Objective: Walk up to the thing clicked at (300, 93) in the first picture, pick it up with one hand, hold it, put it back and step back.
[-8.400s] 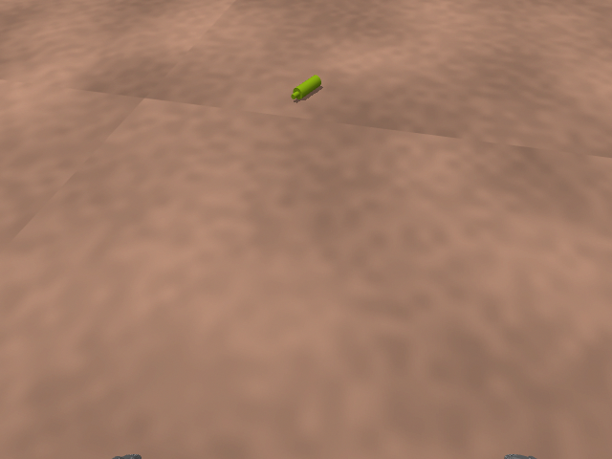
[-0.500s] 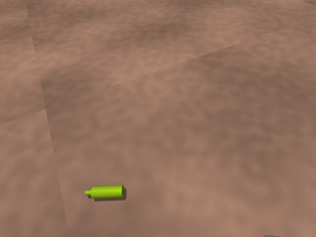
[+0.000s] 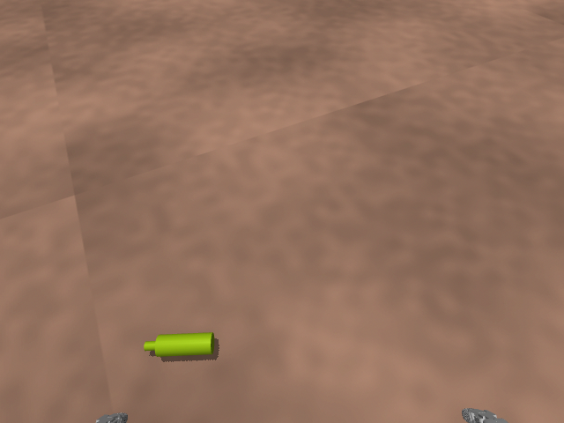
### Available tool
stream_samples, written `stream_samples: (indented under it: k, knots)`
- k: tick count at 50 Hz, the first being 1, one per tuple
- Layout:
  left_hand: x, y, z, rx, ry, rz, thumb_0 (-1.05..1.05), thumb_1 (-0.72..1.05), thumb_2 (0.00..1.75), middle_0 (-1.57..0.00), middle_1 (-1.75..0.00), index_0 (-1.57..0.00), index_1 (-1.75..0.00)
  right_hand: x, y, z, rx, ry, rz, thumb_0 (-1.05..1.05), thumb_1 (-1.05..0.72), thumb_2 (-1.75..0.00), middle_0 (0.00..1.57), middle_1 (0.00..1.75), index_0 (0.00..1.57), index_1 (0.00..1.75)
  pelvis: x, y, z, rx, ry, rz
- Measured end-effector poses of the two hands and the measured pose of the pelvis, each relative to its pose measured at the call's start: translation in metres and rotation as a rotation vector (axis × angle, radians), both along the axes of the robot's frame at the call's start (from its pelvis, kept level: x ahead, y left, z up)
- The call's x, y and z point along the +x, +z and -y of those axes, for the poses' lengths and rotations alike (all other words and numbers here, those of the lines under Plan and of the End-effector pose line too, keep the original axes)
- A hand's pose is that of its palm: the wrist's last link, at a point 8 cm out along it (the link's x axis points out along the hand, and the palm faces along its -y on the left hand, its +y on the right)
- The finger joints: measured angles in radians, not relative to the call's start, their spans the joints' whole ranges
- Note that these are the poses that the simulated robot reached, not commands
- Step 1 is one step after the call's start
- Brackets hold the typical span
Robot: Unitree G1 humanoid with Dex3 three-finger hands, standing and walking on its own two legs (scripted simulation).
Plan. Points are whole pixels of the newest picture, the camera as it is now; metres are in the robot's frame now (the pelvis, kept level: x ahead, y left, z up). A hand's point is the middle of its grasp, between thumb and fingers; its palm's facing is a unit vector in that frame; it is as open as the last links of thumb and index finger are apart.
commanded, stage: stand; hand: left
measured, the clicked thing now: (179, 344) +0.46 +0.38 -0.75
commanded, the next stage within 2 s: none
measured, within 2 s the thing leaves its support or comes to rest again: neither
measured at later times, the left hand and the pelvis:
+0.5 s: hand out of the picture +0.06 +0.25 -0.16, palm faces -0.02 -0.94 -0.35, open 7.4 cm; pelvis -0.01 -0.01 +0.00, yaw +0 degrees
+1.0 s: hand out of the picture +0.07 +0.24 -0.16, palm faces -0.03 -0.94 -0.34, open 7.4 cm; pelvis +0.00 -0.01 +0.00, yaw +1 degrees
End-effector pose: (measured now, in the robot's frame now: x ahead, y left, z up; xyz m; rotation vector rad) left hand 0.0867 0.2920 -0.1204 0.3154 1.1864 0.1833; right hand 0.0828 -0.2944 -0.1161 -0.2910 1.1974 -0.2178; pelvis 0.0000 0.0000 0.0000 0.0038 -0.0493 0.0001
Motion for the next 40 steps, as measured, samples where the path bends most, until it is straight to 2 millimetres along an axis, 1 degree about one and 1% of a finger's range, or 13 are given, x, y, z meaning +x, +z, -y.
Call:
stream_samples:
  k: [7, 14, 20, 29, 40]
  knots:
    - [-0.013, -0.002, 0.004, -0.006, 0.006, -0.020, 0.00, 0.91, 0.90, -0.20, -0.30, -0.20, -0.30, -0.005, 0.000, 0.003, -0.001, 0.003, -0.007, 0.00, -0.91, -0.90, 0.20, 0.30, 0.20, 0.30, -0.004, 0.000, 0.003, -0.001, 0.003, 0.001]
    - [-0.028, -0.002, 0.003, 0.003, 0.021, -0.049, 0.00, 0.91, 0.90, -0.20, -0.30, -0.20, -0.30, -0.013, -0.003, 0.005, 0.005, 0.004, -0.030, 0.00, -0.91, -0.90, 0.20, 0.30, 0.20, 0.30, -0.006, 0.000, 0.005, -0.002, 0.005, 0.002]
    - [-0.035, 0.000, 0.001, 0.012, 0.031, -0.060, 0.01, 0.91, 0.90, -0.20, -0.30, -0.20, -0.30, -0.019, -0.006, 0.006, 0.010, 0.006, -0.043, 0.00, -0.91, -0.90, 0.20, 0.30, 0.20, 0.30, -0.007, 0.000, 0.007, -0.002, 0.007, 0.003]
    - [-0.037, 0.001, 0.002, 0.017, 0.031, -0.064, 0.00, 0.91, 0.90, -0.20, -0.30, -0.20, -0.30, -0.021, -0.008, 0.008, 0.013, 0.010, -0.053, 0.00, -0.91, -0.90, 0.21, 0.30, 0.20, 0.30, -0.006, 0.000, 0.009, -0.001, 0.008, 0.000]
    - [-0.027, 0.000, 0.006, 0.010, 0.022, -0.049, 0.00, 0.91, 0.90, -0.20, -0.30, -0.20, -0.30, -0.018, -0.005, 0.011, 0.003, 0.014, -0.049, 0.00, -0.91, -0.90, 0.20, 0.30, 0.20, 0.30, -0.003, 0.000, 0.011, -0.002, 0.008, -0.004]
